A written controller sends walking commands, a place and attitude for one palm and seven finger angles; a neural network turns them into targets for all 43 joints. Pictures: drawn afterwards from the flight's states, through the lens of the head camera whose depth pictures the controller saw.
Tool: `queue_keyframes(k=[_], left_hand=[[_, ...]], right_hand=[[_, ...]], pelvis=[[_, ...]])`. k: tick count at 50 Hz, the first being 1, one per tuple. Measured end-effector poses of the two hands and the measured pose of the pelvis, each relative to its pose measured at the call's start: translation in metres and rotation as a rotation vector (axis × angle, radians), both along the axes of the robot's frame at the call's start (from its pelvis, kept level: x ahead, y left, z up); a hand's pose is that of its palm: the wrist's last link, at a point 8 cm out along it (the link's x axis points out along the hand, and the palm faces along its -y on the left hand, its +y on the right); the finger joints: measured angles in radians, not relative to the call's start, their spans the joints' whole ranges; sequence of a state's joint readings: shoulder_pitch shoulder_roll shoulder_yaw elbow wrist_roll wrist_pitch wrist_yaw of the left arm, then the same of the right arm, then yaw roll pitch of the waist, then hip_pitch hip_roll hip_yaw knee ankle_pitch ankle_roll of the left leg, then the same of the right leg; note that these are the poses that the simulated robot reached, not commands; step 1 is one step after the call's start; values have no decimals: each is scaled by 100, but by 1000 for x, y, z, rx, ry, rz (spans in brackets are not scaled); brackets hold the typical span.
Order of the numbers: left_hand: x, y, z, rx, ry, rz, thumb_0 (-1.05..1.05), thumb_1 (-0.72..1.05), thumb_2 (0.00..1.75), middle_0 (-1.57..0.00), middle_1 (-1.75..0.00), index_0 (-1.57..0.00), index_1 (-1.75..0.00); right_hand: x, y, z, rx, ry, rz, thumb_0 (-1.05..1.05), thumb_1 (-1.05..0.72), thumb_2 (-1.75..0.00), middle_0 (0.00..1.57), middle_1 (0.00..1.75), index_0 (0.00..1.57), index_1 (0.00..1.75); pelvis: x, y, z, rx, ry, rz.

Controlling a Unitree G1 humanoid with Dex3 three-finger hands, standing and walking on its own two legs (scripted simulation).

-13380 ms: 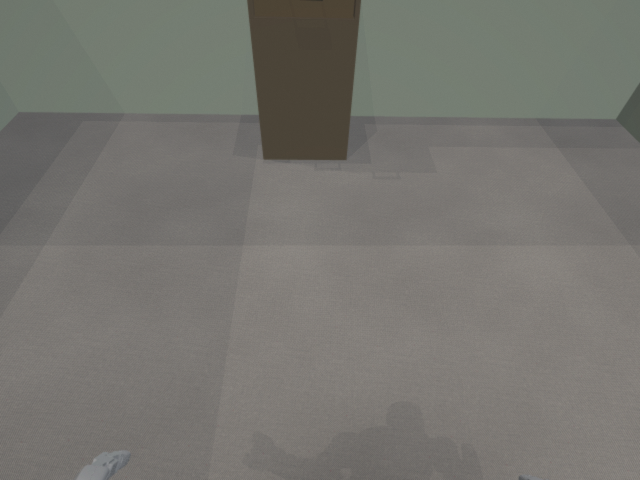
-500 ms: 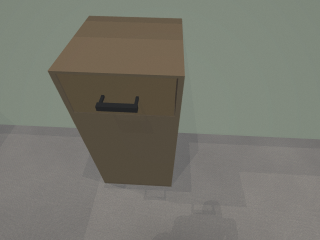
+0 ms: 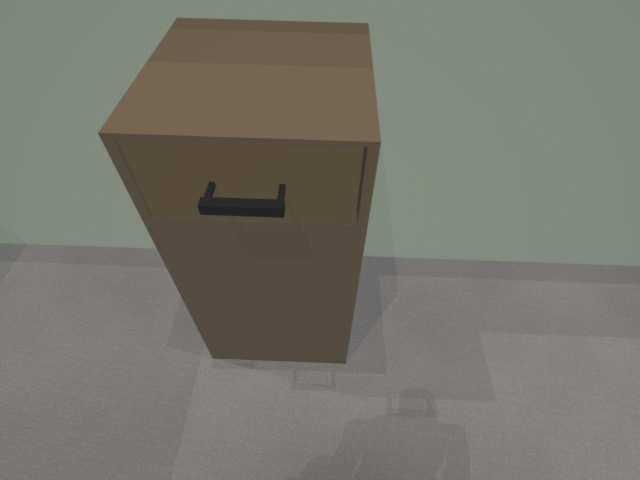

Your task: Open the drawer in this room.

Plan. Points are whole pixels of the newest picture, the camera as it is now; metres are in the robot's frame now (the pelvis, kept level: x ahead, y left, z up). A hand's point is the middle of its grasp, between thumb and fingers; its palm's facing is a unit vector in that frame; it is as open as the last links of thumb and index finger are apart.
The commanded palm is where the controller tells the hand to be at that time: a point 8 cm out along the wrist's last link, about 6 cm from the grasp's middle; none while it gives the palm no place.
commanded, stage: look again from close up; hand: left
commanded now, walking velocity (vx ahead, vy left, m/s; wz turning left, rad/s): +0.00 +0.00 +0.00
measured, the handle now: (244, 198) +0.54 +0.16 +0.01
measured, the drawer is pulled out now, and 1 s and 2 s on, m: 0.00 0.00 0.00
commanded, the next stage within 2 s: shuffle to correct the standing spot in 0.46 s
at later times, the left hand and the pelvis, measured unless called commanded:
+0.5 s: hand out of the picture -0.06 +0.22 -0.18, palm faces +0.02 -0.98 -0.20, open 7.4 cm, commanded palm none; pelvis -0.07 +0.04 +0.00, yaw -1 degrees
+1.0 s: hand out of the picture -0.16 +0.15 -0.17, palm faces +0.10 -0.99 -0.14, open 7.4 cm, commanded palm none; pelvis -0.08 +0.01 +0.00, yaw +0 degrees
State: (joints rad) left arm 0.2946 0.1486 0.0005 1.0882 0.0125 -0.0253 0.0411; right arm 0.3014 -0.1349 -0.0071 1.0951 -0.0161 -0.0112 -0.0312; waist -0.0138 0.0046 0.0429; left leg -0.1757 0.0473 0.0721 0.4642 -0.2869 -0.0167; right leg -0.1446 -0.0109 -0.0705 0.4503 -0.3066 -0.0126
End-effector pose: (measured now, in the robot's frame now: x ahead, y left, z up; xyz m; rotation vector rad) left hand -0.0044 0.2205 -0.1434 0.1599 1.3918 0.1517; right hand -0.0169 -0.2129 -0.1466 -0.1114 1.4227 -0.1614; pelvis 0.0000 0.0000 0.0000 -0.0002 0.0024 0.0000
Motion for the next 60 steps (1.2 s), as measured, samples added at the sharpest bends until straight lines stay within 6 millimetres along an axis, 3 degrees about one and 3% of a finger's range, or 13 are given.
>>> queue_keyframes(k=[9,15,20,27,35,40,45,48,52,56,60], left_hand=[[1,24,-8,10,-94,7,1,90,90,-20,-30,-20,-30],[-8,37,-10,0,-139,-4,1,90,90,-20,-30,-20,-30],[-29,44,-7,-3,-133,-12,1,90,90,-20,-30,-20,-30],[-74,51,-4,5,-57,-3,0,90,90,-20,-30,-20,-30],[-126,42,0,1,61,28,1,90,90,-19,-30,-20,-30],[-152,23,2,-8,113,59,1,91,90,-19,-30,-20,-30],[-170,-1,4,-22,134,116,0,90,90,-19,-30,-20,-30],[-168,-13,2,-50,138,115,1,90,90,-20,-30,-20,-30],[-149,-19,-8,-88,94,106,1,90,90,-20,-30,-20,-30],[-121,-16,-22,-117,55,77,1,90,90,-20,-30,-20,-30],[-76,-10,-11,-102,3,8,1,91,90,-20,-30,-20,-30]], right_hand=[[33,-6,4,-80,-172,20,1,-91,-90,20,30,20,29],[34,7,11,-81,-248,40,0,-91,-90,20,30,20,29],[13,20,12,-62,-244,43,0,-91,-90,20,30,20,30],[-35,25,6,-42,-150,28,0,-92,-90,20,30,21,30],[-85,23,2,-23,-28,-7,1,-91,-90,20,30,21,30],[-97,8,-4,-21,3,-26,1,-91,-90,20,30,21,30],[-89,-5,-1,-26,-8,-20,1,-91,-90,20,30,20,30],[-80,-7,5,-28,-47,-25,1,-91,-90,20,30,20,29],[-67,-1,7,-35,-85,-13,1,-91,-90,20,30,20,29],[-67,10,1,-46,-107,-23,0,-91,-90,20,30,20,29],[-84,15,5,-27,-65,-67,0,-91,-90,20,30,20,30]], pelvis=[[-14,18,-9,-10,-32,-2],[-34,31,-9,-17,-59,-11],[-51,38,-7,-17,-65,-13],[-71,44,-4,-11,-57,-10],[-82,38,-1,-13,-49,-6],[-86,23,-3,-3,-47,-19],[-88,12,-1,-2,-37,-14],[-85,10,2,-8,-30,-5],[-81,11,-1,-22,-22,6],[-76,14,-10,-20,-22,-4],[-67,10,-1,-7,-19,-21]])
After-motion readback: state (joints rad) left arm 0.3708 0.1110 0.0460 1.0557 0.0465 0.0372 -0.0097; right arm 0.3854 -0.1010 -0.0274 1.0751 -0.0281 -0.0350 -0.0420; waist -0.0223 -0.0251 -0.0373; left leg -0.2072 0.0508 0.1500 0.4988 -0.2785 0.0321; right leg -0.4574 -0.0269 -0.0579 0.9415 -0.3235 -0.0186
